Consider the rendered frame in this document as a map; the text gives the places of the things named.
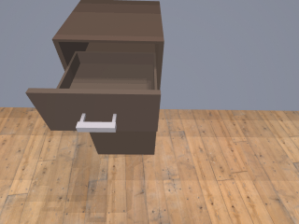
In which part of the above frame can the cabinet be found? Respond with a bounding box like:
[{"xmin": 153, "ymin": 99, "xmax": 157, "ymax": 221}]
[{"xmin": 52, "ymin": 0, "xmax": 164, "ymax": 155}]

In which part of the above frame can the handle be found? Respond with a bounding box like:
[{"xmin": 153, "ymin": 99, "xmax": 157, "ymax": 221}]
[{"xmin": 76, "ymin": 113, "xmax": 117, "ymax": 133}]

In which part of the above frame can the drawer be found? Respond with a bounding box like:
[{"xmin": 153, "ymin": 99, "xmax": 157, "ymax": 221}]
[{"xmin": 26, "ymin": 51, "xmax": 161, "ymax": 132}]

